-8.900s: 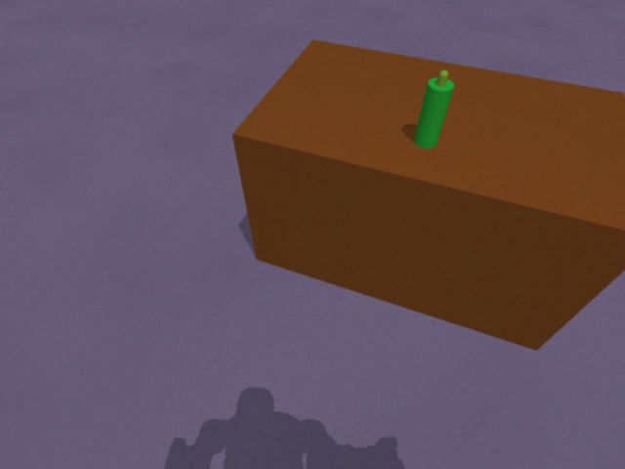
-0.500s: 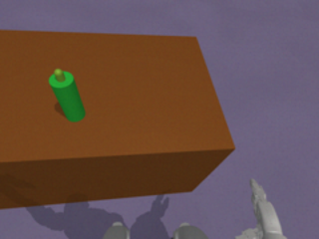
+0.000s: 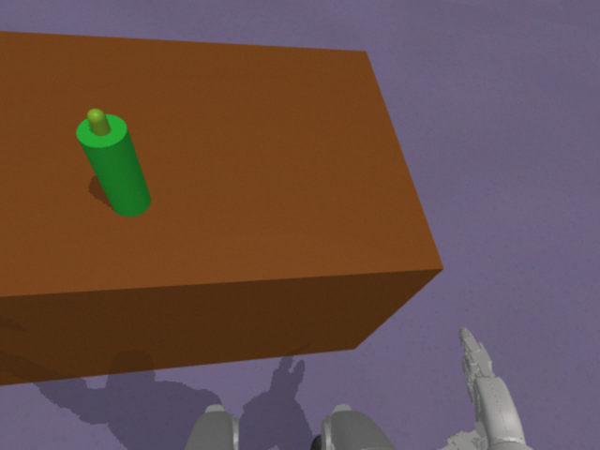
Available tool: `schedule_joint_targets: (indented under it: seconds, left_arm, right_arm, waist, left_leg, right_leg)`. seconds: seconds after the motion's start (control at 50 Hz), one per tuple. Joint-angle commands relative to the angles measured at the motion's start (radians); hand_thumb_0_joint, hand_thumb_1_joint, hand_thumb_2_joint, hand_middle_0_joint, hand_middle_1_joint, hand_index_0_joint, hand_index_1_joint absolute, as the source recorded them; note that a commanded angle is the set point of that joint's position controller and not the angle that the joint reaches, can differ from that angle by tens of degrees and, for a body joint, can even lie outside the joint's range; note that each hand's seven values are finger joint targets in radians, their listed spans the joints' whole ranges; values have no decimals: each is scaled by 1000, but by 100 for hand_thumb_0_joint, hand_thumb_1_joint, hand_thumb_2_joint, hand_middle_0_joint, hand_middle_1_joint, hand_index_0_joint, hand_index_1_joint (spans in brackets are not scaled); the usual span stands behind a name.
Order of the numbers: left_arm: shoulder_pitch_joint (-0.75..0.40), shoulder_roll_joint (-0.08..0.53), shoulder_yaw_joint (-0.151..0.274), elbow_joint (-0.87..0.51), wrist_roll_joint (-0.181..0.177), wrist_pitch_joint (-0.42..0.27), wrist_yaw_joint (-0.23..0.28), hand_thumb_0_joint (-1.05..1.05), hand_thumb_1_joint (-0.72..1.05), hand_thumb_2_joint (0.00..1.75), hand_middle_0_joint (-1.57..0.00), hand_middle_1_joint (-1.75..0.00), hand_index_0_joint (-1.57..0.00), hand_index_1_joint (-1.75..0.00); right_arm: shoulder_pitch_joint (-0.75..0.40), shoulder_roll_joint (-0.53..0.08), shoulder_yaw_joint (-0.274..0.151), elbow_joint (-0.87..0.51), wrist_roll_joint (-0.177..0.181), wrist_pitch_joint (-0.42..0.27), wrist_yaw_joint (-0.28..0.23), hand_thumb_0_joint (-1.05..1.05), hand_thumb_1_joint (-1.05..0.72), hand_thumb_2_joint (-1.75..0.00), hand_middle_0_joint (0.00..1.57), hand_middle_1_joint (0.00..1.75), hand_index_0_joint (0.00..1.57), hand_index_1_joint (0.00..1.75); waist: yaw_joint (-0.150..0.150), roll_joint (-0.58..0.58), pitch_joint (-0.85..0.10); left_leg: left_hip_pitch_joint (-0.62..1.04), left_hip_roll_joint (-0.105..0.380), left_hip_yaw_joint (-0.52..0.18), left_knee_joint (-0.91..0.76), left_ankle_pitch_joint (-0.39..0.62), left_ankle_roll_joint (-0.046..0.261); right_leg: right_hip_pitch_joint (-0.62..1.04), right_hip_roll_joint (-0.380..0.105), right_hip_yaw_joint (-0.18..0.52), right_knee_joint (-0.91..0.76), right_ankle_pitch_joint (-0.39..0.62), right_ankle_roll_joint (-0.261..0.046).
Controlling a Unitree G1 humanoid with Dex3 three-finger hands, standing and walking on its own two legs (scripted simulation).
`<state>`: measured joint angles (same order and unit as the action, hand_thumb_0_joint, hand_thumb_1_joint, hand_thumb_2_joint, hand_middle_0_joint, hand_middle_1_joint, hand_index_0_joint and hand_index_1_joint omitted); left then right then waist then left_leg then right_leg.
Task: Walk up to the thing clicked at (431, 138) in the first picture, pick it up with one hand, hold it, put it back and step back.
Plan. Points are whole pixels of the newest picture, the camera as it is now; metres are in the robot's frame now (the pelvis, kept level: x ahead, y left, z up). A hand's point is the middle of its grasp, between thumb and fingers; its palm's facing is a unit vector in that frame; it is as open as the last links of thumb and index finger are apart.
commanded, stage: go down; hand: left
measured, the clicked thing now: (115, 163) +0.51 +0.26 +0.00
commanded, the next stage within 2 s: approach in 1.34 s
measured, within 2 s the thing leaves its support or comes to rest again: neither
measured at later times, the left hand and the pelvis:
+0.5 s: hand out of the picture +0.35 +0.44 +0.10, palm faces +0.35 -0.94 +0.00, open 17.7 cm; pelvis +0.00 +0.00 +0.00, yaw +0 degrees
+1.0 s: hand out of the picture +0.34 +0.44 +0.09, palm faces +0.35 -0.94 +0.01, open 17.7 cm; pelvis +0.01 +0.00 +0.00, yaw +1 degrees
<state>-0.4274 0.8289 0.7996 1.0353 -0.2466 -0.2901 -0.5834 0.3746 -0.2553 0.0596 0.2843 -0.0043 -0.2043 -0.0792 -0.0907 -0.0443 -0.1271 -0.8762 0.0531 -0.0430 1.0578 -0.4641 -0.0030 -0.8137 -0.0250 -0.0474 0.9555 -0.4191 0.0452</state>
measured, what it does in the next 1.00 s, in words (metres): stands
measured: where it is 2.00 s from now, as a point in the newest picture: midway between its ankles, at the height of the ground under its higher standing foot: outside the picture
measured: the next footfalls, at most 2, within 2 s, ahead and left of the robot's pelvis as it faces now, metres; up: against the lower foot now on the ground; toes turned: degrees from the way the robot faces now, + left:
none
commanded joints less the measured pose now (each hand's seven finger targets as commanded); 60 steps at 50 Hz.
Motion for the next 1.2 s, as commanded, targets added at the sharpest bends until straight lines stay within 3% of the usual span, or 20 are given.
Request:
schedule_joint_targets:
  seconds: [0.0,0.2,0.24,0.38,0.48,0.52,0.6,0.66,0.68,0.7,0.8,0.84,0.9,0.92,0.94,1.0,1.06,1.1,1.16,1.18]
  left_arm:
    - [-267,442,48,-209,-21,-50,-11,0,-61,7,-5,-5,-5,-6]
    - [-287,516,80,-169,-10,-24,-16,0,-60,8,-5,-5,-4,-6]
    - [-297,514,79,-166,-14,-27,-28,0,-59,7,-5,-4,-5,-5]
    - [-281,555,93,-159,-7,-3,-36,0,-61,7,-5,-4,-4,-5]
    - [-252,533,92,-179,-14,2,-44,0,-61,7,-5,-4,-5,-5]
    - [-266,495,63,-191,-16,5,-45,0,-58,7,-5,-4,-4,-5]
    - [-225,512,86,-193,-22,8,-39,0,-60,7,-5,-5,-5,-6]
    - [-214,498,95,-205,-37,4,-43,0,-58,6,-5,-4,-5,-5]
    - [-219,505,94,-210,-33,1,-42,0,-59,6,-4,-4,-5,-5]
    - [-218,479,78,-195,-33,-1,-47,0,-59,5,-5,-4,-5,-4]
    - [-230,496,91,-199,-35,-13,-48,0,-61,6,-5,-4,-5,-5]
    - [-247,498,93,-231,-39,-18,-51,0,-61,7,-5,-5,-5,-5]
    - [-214,519,106,-248,-27,-10,-44,0,-61,6,-5,-4,-5,-5]
    - [-212,471,81,-229,-30,-6,-49,0,-61,6,-5,-4,-5,-5]
    - [-202,483,94,-232,-34,-7,-46,0,-61,6,-5,-5,-5,-5]
    - [-186,509,116,-221,-40,-7,-38,0,-61,4,-6,-5,-6,-5]
    - [-188,479,102,-212,-36,-12,-36,0,-61,3,-6,-4,-6,-5]
    - [-204,465,94,-223,-45,-22,-41,0,-61,4,-6,-5,-6,-5]
    - [-223,490,95,-229,-37,-22,-43,0,-61,4,-6,-5,-6,-5]
    - [-221,474,83,-225,-36,-22,-41,0,-61,4,-6,-5,-6,-5]
  right_arm:
    - [11,-162,-76,-153,4,-58,-25,0,53,-6,5,5,5,5]
    - [22,-180,-91,-177,2,-61,-40,0,54,-6,5,5,5,5]
    - [10,-155,-60,-184,0,-64,-38,0,53,-6,5,5,5,5]
    - [42,-183,-85,-175,0,-65,-50,0,53,-6,5,5,5,5]
    - [40,-168,-71,-176,-1,-66,-49,0,53,-6,5,5,5,5]
    - [28,-168,-71,-180,-2,-71,-50,0,54,-6,5,5,5,5]
    - [43,-191,-95,-165,2,-65,-56,0,53,-6,5,5,5,5]
    - [54,-176,-81,-158,4,-68,-54,0,54,-5,5,5,5,5]
    - [30,-193,-98,-197,4,-71,-55,0,54,-5,5,5,5,5]
    - [32,-175,-84,-173,4,-71,-55,0,54,-5,5,5,5,5]
    - [29,-188,-99,-177,-1,-72,-57,0,53,-5,5,5,5,5]
    - [54,-159,-74,-136,-3,-70,-52,0,53,-6,5,5,5,5]
    - [46,-192,-101,-197,-5,-71,-57,0,53,-6,5,5,5,5]
    - [46,-177,-86,-180,-6,-69,-56,0,53,-6,5,5,5,5]
    - [45,-176,-90,-148,-4,-66,-55,0,53,-6,5,5,5,5]
    - [38,-197,-109,-156,-2,-65,-58,0,52,-6,5,5,5,5]
    - [15,-175,-90,-176,0,-68,-56,0,53,-5,5,5,5,5]
    - [18,-193,-109,-190,1,-68,-58,0,53,-5,5,5,5,5]
    - [26,-187,-98,-179,0,-68,-58,0,53,-5,5,5,5,5]
    - [13,-180,-94,-182,-1,-68,-57,0,53,-5,5,5,5,5]
  waist:
    - [29,293,-318]
    - [24,270,-318]
    - [26,282,-342]
    - [29,297,-365]
    - [37,308,-374]
    - [23,301,-347]
    - [34,283,-327]
    - [39,283,-328]
    - [33,262,-334]
    - [27,259,-313]
    - [26,289,-329]
    - [34,312,-339]
    - [30,292,-393]
    - [20,281,-372]
    - [37,290,-334]
    - [41,275,-332]
    - [39,255,-302]
    - [24,262,-311]
    - [30,292,-328]
    - [31,285,-309]
  left_leg:
    - [284,-27,-2,-184,262,-12]
    - [247,-36,3,-162,231,-5]
    - [256,-35,3,-152,259,-7]
    - [292,-33,-2,-143,336,-9]
    - [319,-29,-7,-149,366,-15]
    - [305,-30,-4,-158,320,-13]
    - [288,-34,-5,-161,312,-12]
    - [301,-30,-9,-158,354,-13]
    - [295,-32,-9,-155,339,-10]
    - [277,-37,-2,-151,321,-6]
    - [304,-31,-13,-151,344,-15]
    - [316,-33,-9,-144,376,-15]
    - [335,-41,2,-134,383,-8]
    - [327,-42,3,-132,381,-5]
    - [294,-43,0,-140,353,-7]
    - [279,-40,-7,-144,321,-8]
    - [241,-47,3,-148,259,-3]
    - [261,-41,-4,-155,251,-6]
    - [286,-35,-13,-161,285,-14]
    - [261,-41,-5,-160,237,-10]
  right_leg:
    - [82,38,-18,-80,157,-65]
    - [78,37,-16,-77,142,-64]
    - [78,37,-17,-73,155,-63]
    - [74,37,-21,-65,198,-64]
    - [77,40,-29,-68,203,-63]
    - [72,40,-26,-74,185,-63]
    - [68,40,-29,-74,177,-65]
    - [72,41,-32,-71,196,-62]
    - [75,40,-29,-71,191,-63]
    - [79,37,-24,-74,192,-62]
    - [47,38,-28,-62,185,-63]
    - [51,35,-26,-59,206,-63]
    - [105,30,-17,-74,238,-60]
    - [94,29,-17,-75,242,-59]
    - [79,30,-20,-71,218,-61]
    - [71,33,-25,-69,185,-62]
    - [81,31,-16,-75,164,-60]
    - [59,36,-22,-70,151,-60]
    - [51,36,-27,-61,163,-63]
    - [53,34,-22,-67,139,-62]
